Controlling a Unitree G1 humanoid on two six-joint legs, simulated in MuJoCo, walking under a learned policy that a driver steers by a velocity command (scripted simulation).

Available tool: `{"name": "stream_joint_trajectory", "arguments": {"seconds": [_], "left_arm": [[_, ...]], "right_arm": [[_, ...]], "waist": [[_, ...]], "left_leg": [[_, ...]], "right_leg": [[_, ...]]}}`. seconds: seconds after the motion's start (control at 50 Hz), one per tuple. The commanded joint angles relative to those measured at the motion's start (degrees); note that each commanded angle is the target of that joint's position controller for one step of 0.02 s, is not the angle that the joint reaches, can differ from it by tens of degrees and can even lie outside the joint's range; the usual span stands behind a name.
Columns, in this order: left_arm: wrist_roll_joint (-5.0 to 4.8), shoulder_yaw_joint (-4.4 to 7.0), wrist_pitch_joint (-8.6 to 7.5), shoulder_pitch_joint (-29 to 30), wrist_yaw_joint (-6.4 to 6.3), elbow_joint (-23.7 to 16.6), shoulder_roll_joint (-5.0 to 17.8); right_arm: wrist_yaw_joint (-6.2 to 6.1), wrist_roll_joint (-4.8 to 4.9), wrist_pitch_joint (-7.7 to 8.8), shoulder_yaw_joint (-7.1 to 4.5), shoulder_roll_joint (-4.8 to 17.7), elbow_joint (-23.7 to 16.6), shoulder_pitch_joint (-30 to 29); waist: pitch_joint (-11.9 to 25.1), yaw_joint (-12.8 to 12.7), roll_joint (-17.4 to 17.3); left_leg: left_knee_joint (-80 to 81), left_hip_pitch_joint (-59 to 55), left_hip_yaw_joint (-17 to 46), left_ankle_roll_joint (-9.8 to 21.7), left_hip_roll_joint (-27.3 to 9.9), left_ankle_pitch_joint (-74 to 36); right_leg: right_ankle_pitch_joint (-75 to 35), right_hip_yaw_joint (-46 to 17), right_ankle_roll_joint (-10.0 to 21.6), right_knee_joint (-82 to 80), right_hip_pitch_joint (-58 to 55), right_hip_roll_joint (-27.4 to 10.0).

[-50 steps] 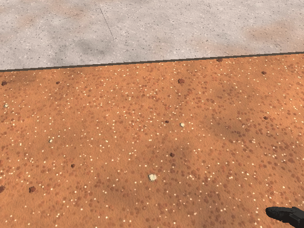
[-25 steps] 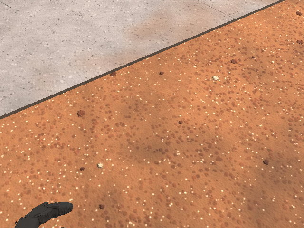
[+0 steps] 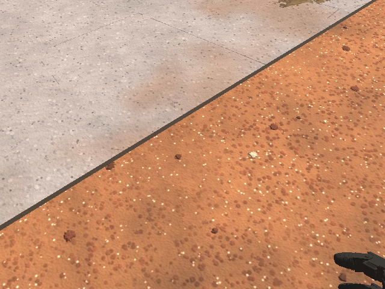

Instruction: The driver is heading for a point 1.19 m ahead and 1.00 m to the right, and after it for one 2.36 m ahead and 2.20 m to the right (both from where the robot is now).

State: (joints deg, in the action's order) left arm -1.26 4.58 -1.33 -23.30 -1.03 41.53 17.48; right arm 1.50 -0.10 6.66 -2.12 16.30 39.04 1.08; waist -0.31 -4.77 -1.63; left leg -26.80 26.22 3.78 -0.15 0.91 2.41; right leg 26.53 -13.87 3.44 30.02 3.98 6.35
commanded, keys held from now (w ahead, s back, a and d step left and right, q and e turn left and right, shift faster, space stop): w+e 0.04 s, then w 0.50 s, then w+e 0.46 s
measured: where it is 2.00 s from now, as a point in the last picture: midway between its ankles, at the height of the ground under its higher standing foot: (313, 175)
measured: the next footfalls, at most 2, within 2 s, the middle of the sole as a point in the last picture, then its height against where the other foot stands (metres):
right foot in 0.48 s outside the picture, level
left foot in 0.96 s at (221, 229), level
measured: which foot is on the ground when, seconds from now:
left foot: down 0.00-0.50, up 0.52-0.94, down 0.96-1.00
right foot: down 0.00-0.00, up 0.02-0.46, down 0.48-0.96, up 0.98-1.00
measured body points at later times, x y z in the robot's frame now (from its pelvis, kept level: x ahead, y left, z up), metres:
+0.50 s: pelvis +0.26 -0.04 +0.00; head +0.29 -0.06 +0.45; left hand +0.53 +0.15 -0.06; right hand +0.20 -0.33 -0.13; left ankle +0.13 +0.13 -0.71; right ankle +0.35 -0.16 -0.73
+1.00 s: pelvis +0.53 -0.06 +0.00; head +0.56 -0.07 +0.45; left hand +0.61 +0.22 -0.12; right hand +0.69 -0.36 -0.07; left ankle +0.66 +0.02 -0.73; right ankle +0.36 -0.16 -0.70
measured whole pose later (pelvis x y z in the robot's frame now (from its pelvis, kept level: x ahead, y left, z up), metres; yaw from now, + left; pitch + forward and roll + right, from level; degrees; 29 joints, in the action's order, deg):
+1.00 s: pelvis +0.53 -0.06 +0.00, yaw -18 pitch +2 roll +0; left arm -1.2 4.2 -2.0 -24.5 -1.0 46.4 17.5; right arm 1.5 -0.3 6.4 -1.8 15.7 41.2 0.7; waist -1.0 -4.7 0.5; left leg -30.3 26.0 0.6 0.8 0.3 7.1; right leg 28.0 -8.6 1.5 40.8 8.2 2.6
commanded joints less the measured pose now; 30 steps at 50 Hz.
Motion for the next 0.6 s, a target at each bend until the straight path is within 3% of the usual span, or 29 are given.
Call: {"name": "stream_joint_trajectory", "arguments": {"seconds": [0.02,0.04,0.06,0.08,0.1,0.14,0.16,0.22,0.28,0.34,0.4,0.44,0.46,0.48,0.5,0.52,0.54,0.56,0.58,0.6], "left_arm": [[-0.65,-0.71,-1.04,-3.28,0.02,-5.56,0.2],[-1.06,-0.56,-1.3,-4.5,-0.13,-5.62,3.79],[-1.06,0.55,-1.16,0.03,-0.09,-5.01,7.85],[-0.41,0.63,-0.93,4.06,-0.14,-5.49,8.07],[0.27,0.58,-1.07,6.81,0.0,-6.23,7.16],[0.02,0.37,-1.02,6.86,0.5,-6.19,4.85],[-0.07,0.08,-0.92,6.47,0.67,-5.95,3.59],[0.81,-0.89,-1.14,10.12,0.98,-7.08,1.68],[0.9,-1.75,-2.04,15.15,1.85,-7.83,0.67],[0.39,-1.92,-2.54,20.5,2.55,-8.92,0.93],[0.1,-1.57,-2.71,23.39,3.05,-10.17,2.23],[0.39,-0.76,-2.81,20.23,3.09,-9.47,3.76],[0.76,0.38,-2.72,14.13,2.82,-7.45,5.62],[0.95,1.81,-2.51,5.19,2.25,-5.07,8.58],[2.03,3.09,-2.02,-2.32,1.49,-4.34,14.96],[0.93,2.61,-1.85,-3.71,1.71,-3.61,13.34],[0.71,1.33,-2.15,-0.3,1.97,-3.75,9.9],[0.69,0.65,-2.36,3.13,2.1,-4.07,8.02],[0.95,0.14,-2.52,6.37,2.37,-4.17,6.6],[1.34,-0.24,-2.76,8.65,2.52,-4.46,5.26]], "right_arm": [[-1.04,-1.68,0.54,-5.52,16.06,0.06,18.91],[-0.49,0.02,0.03,-5.01,13.01,0.81,19.93],[-0.59,0.43,-0.23,-3.86,8.78,0.28,17.39],[-0.7,-0.04,-0.71,-3.28,7.22,0.14,15.0],[-0.64,-0.4,-0.95,-2.79,6.04,0.72,13.13],[-0.64,-0.84,-0.67,-2.18,4.59,1.55,11.79],[-0.56,-0.49,-0.44,-2.19,4.49,2.07,11.95],[-0.54,0.3,-0.06,-2.94,7.25,3.71,12.99],[-0.67,0.88,-0.62,-3.21,8.92,4.79,13.77],[-0.72,1.47,-1.31,-3.32,10.22,6.52,17.17],[-0.79,1.98,-2.21,-3.5,11.22,8.21,19.42],[-1.04,2.23,-2.9,-3.62,12.08,8.77,18.83],[-1.19,2.28,-3.1,-3.3,11.43,8.9,18.78],[-1.37,1.54,-3.01,-2.39,9.44,8.5,18.87],[-1.14,-0.11,-2.16,-0.38,3.97,6.05,22.33],[-1.03,0.53,-1.06,-0.11,3.96,6.39,22.8],[-0.68,2.05,-0.41,-1.63,9.17,5.49,18.71],[-0.6,2.32,-0.07,-1.67,9.24,4.36,14.69],[-0.82,1.34,-0.08,-1.68,8.53,4.24,13.21],[-0.97,0.42,-0.43,-1.94,8.23,4.37,13.43]], "waist": [[18.78,8.51,-9.41],[18.7,8.37,-15.4],[10.41,9.54,-8.57],[5.45,9.23,-4.29],[1.35,8.31,-2.8],[-0.72,6.03,-4.66],[-0.53,5.58,-4.95],[-1.02,5.66,-3.48],[-1.28,7.17,-2.55],[-1.86,9.15,-2.78],[-2.8,9.02,-3.42],[-1.11,5.91,-3.72],[2.72,2.61,-2.81],[8.69,-1.45,-1.28],[17.77,-1.87,11.1],[22.34,-1.76,16.74],[13.81,-1.7,11.62],[8.06,-0.43,9.71],[4.03,1.37,6.79],[2.19,3.33,6.88]], "left_leg": [[3.01,-45.87,28.36,13.56,-21.12,12.88],[8.41,-47.38,43.18,15.61,-25.71,27.12],[10.22,-40.25,36.7,13.34,-23.11,31.02],[10.62,-33.2,28.6,11.48,-20.55,25.77],[12.02,-26.56,22.79,11.2,-18.08,19.13],[14.73,-19.8,15.45,10.73,-14.77,11.44],[15.7,-18.79,13.17,11.25,-14.23,8.72],[18.1,-18.75,8.56,13.18,-14.82,1.05],[18.8,-18.5,2.98,12.16,-13.24,-2.83],[18.24,-19.31,0.61,10.99,-13.15,-3.07],[16.41,-23.46,1.18,9.91,-15.62,-4.49],[11.36,-24.77,-0.08,8.46,-15.72,-13.51],[3.64,-23.5,-2.61,7.08,-13.54,-21.51],[-8.26,-17.3,-5.19,4.95,-10.74,-19.4],[-30.97,3.01,-8.09,0.9,-3.97,2.81],[-42.33,13.49,-1.44,0.19,0.37,30.42],[-46.46,19.12,0.88,0.96,-3.28,28.31],[-44.83,19.6,-0.51,1.62,-5.68,23.16],[-41.28,17.67,-1.09,1.28,-7.21,18.98],[-37.86,14.33,-0.56,0.85,-8.45,15.95]], "right_leg": [[-4.04,2.08,-1.2,30.77,28.71,-0.23],[7.56,2.97,-2.24,41.07,38.79,-2.75],[2.69,2.42,-2.72,44.71,41.63,-5.4],[-1.46,4.78,-2.93,44.68,40.59,-7.18],[-4.15,5.37,-2.92,41.83,39.42,-8.43],[-6.87,5.95,-2.55,36.93,34.73,-10.45],[-7.05,6.73,-2.58,34.71,33.69,-10.61],[-11.65,8.54,-3.23,25.46,34.56,-11.63],[-20.88,10.97,-3.43,14.09,31.51,-11.74],[-25.64,12.95,-3.52,6.56,27.7,-10.22],[-22.91,13.2,-1.88,2.3,26.68,-9.38],[-21.16,14.85,-0.01,-1.14,19.93,-7.66],[-21.55,16.12,1.43,-2.94,10.39,-6.14],[-21.92,13.33,3.45,-1.99,-3.23,-8.68],[-19.38,-9.44,11.14,-2.13,-24.53,-24.26],[-10.53,-27.53,16.05,-11.12,-27.37,-29.39],[-6.48,-21.78,13.61,-12.54,-20.96,-27.34],[-8.57,-14.64,11.94,-13.4,-13.81,-24.26],[-13.48,-9.79,11.16,-15.12,-6.62,-21.64],[-18.21,-6.71,10.55,-16.79,-1.37,-19.62]]}}
Keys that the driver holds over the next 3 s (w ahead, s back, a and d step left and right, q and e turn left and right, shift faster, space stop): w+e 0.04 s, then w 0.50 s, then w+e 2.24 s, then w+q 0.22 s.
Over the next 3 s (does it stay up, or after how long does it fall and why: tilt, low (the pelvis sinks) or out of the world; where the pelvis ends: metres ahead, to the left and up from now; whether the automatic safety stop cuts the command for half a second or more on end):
stays up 1.20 -0.89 0.00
